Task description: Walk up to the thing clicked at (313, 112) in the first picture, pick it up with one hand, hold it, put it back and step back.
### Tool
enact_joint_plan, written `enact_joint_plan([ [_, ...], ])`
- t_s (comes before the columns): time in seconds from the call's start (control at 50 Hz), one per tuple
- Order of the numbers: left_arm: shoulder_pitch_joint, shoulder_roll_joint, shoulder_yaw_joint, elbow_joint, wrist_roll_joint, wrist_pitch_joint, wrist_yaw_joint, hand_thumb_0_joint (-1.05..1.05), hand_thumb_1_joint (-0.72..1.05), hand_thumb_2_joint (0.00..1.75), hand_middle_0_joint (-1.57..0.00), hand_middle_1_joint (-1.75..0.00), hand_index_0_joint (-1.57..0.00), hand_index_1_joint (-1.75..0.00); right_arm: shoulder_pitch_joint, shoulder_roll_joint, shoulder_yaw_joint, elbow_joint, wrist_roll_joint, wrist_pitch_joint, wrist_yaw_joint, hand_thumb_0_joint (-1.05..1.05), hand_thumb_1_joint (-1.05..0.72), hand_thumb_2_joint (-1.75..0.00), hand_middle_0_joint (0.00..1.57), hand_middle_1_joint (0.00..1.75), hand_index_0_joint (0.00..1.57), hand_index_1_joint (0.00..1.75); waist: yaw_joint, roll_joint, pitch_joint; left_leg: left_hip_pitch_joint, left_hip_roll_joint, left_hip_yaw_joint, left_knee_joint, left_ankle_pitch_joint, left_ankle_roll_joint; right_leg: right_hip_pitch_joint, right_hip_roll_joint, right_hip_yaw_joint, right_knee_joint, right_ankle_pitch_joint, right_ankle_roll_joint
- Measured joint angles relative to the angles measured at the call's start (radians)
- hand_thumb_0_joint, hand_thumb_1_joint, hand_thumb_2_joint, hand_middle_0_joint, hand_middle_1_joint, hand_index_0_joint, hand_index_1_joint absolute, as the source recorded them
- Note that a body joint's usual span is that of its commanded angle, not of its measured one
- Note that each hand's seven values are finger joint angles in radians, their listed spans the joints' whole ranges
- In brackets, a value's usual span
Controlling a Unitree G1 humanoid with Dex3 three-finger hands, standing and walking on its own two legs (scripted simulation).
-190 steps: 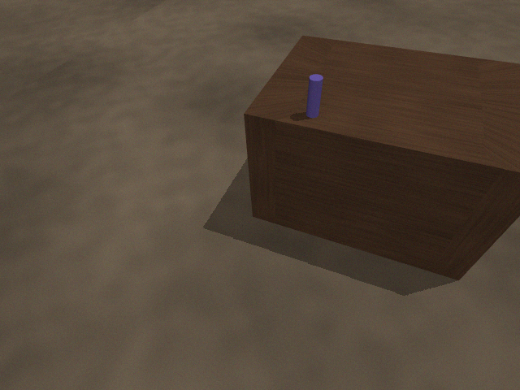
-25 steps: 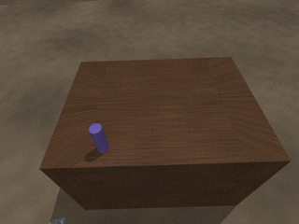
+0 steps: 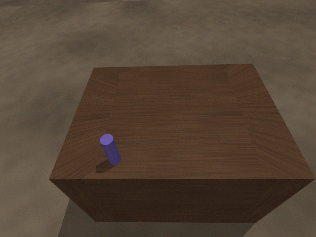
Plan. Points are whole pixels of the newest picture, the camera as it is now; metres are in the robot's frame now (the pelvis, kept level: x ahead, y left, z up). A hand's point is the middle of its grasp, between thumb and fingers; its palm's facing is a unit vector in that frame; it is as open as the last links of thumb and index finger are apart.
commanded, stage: walk up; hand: left
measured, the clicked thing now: (111, 150) +0.42 +0.20 -0.11
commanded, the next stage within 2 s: stand in 0.24 s
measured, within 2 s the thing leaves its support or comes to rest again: neither
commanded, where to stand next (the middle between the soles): +0.04 +0.00 m, yaw -1 degrees
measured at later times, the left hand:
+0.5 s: hand out of the picture +0.10 +0.25 -0.15, palm faces +0.00 -0.94 -0.34, open 7.4 cm
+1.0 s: hand out of the picture +0.09 +0.24 -0.15, palm faces +0.00 -0.94 -0.35, open 7.4 cm
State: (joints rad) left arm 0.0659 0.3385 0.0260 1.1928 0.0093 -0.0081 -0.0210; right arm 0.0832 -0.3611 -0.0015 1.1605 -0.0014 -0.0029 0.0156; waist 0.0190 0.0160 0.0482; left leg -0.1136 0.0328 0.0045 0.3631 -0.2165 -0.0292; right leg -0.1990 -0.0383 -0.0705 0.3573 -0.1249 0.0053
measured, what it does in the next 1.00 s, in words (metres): stands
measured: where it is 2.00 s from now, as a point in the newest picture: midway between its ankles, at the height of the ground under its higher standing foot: outside the picture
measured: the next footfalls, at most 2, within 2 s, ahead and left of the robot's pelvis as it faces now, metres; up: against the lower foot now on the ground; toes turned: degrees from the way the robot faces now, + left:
none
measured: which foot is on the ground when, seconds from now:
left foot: down 0.00-1.00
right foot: down 0.00-1.00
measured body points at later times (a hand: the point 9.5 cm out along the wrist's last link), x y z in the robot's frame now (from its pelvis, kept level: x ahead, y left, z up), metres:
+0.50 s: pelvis +0.01 +0.00 +0.00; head +0.02 -0.01 +0.45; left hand +0.10 +0.30 -0.13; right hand +0.09 -0.30 -0.13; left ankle -0.01 +0.14 -0.75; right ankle +0.04 -0.12 -0.75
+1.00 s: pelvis +0.02 -0.01 +0.00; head +0.03 -0.02 +0.45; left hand +0.09 +0.29 -0.13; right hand +0.10 -0.31 -0.14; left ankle -0.01 +0.14 -0.75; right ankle +0.04 -0.12 -0.75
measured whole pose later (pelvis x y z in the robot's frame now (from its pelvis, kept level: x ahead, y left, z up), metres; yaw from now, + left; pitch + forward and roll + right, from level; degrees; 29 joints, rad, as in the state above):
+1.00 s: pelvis +0.02 -0.01 +0.00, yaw +1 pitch -2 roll +0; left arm 0.09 0.34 0.01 1.16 0.01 -0.01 -0.02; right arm 0.11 -0.36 0.00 1.13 -0.01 0.00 0.01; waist 0.00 0.02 0.04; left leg -0.07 0.05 -0.01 0.32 -0.22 -0.05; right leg -0.17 -0.02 -0.09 0.35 -0.15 -0.01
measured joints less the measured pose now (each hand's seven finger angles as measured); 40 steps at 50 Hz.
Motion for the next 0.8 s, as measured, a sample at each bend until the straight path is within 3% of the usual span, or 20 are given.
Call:
enact_joint_plan([
  [0.4,-0.014,0.0,-0.008,-0.024,0.002,-0.002,0.005,0.01,0.9,0.9,-0.2,-0.3,-0.2,-0.3,0.011,0.01,-0.003,-0.017,-0.012,-0.003,-0.006,0.0,-0.9,-0.9,0.21,0.3,0.21,0.3,-0.021,-0.006,-0.008,0.029,-0.003,-0.006,-0.033,0.003,-0.003,0.021,-0.003,-0.007,-0.008,-0.013,0.001],
  [0.8,0.015,0.004,-0.017,-0.03,0.001,0.0,0.005,0.01,0.9,0.9,-0.2,-0.3,-0.2,-0.3,0.023,0.001,0.001,-0.025,-0.011,0.0,-0.007,0.0,-0.9,-0.9,0.21,0.3,0.21,0.3,-0.016,0.002,-0.006,0.039,0.01,-0.017,-0.039,-0.002,-0.014,0.033,0.008,-0.019,-0.011,-0.023,-0.009],
])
